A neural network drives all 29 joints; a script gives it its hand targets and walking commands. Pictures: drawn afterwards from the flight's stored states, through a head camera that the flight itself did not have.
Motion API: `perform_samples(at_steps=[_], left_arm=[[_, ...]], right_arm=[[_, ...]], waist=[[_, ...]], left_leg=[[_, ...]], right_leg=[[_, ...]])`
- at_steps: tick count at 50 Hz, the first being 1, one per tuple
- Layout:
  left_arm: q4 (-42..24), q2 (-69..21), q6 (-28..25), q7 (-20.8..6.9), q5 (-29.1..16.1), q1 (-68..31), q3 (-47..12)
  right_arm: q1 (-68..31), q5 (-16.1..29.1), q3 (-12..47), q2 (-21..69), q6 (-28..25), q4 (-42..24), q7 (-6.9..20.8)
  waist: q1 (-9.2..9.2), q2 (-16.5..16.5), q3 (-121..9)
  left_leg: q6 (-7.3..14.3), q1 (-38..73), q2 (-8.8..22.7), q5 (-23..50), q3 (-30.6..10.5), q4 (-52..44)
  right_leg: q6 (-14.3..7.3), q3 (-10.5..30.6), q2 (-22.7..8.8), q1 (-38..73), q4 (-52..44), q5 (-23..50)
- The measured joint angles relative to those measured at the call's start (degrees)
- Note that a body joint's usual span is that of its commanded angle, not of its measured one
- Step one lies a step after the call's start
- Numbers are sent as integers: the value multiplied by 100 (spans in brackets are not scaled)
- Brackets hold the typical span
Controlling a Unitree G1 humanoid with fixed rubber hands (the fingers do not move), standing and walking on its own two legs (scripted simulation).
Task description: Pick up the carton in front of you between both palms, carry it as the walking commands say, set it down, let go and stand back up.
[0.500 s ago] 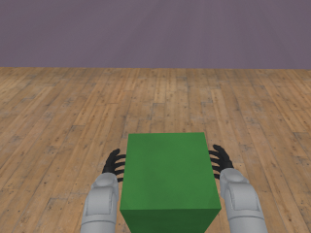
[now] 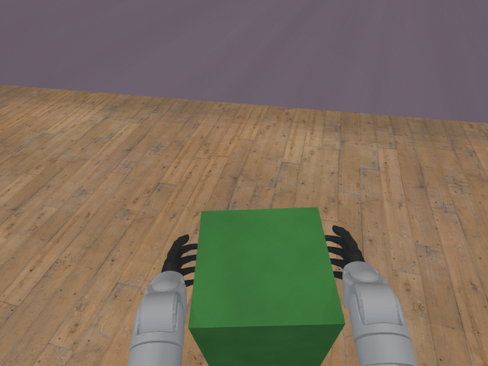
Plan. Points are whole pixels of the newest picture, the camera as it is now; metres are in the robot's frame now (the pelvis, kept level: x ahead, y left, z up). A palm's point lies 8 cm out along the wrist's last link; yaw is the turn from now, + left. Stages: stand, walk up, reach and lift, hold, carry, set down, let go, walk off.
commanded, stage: set down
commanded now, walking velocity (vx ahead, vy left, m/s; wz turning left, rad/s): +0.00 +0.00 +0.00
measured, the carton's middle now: (262, 292) +0.29 +0.00 -0.05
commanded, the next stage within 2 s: none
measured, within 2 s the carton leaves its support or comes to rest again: neither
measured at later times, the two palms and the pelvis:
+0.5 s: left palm (205, 289) +0.34 +0.13 -0.13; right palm (344, 295) +0.32 -0.17 -0.12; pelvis -0.04 -0.04 -0.06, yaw +3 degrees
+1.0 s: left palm (224, 295) +0.40 +0.10 -0.27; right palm (339, 307) +0.36 -0.20 -0.26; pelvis -0.05 -0.01 -0.18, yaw +3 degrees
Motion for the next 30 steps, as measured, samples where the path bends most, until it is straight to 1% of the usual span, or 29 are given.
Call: perform_samples(at_steps=[3, 6, 10, 13, 16, 20, 24, 26, 30], left_arm=[[509, -69, -125, -117, 223, -393, 352], [1200, -74, -384, -290, 524, -936, 811], [2026, 13, -844, -541, 953, -1659, 1437], [2391, 77, -1180, -657, 1223, -2052, 1755], [2589, 156, -1557, -684, 1322, -2276, 1847], [2639, 292, -2150, -637, 1152, -2419, 1713], [2608, 456, -2681, -549, 735, -2559, 1447], [2553, 540, -2836, -505, 491, -2621, 1266], [2404, 626, -2936, -373, 48, -2730, 967]], right_arm=[[-397, -169, -347, 94, -46, 428, 34], [-879, -402, -855, 251, -195, 915, 28], [-1430, -730, -1484, 468, -549, 1394, -25], [-1718, -920, -1829, 573, -891, 1603, -34], [-1866, -1003, -1987, 625, -1288, 1689, -44], [-1900, -895, -1937, 638, -1940, 1647, -119], [-1875, -589, -1791, 615, -2559, 1478, -252], [-1854, -379, -1682, 573, -2743, 1348, -313], [-1858, -33, -1515, 469, -2865, 1078, -412]], waist=[[-89, 27, 2], [-174, 38, 26], [-207, 30, 117], [-204, 27, 191], [-213, 24, 224], [-224, 10, 257], [-228, -7, 163], [-233, 3, 49], [-252, 54, -322]], left_leg=[[-51, -123, 14, -26, -154, 161], [-74, -379, 32, -109, -273, 436], [-68, -876, 57, -268, -400, 891], [-96, -1417, 60, -361, -487, 1248], [-149, -2141, 31, -409, -555, 1593], [-210, -3285, -34, -435, -588, 2054], [-307, -4567, -116, -507, -559, 2614], [-354, -5196, -159, -569, -531, 2923], [-330, -6310, -252, -749, -459, 3566]], right_leg=[[-33, -30, 72, -65, 143, -58], [-93, -47, 157, -280, 397, -152], [-160, -62, 281, -734, 793, -271], [-208, -98, 344, -1247, 1106, -338], [-236, -133, 366, -1960, 1441, -388], [-230, -120, 381, -3112, 1903, -414], [-185, -53, 387, -4422, 2479, -479], [-154, -12, 390, -5059, 2788, -535], [-69, 75, 391, -6180, 3416, -700]])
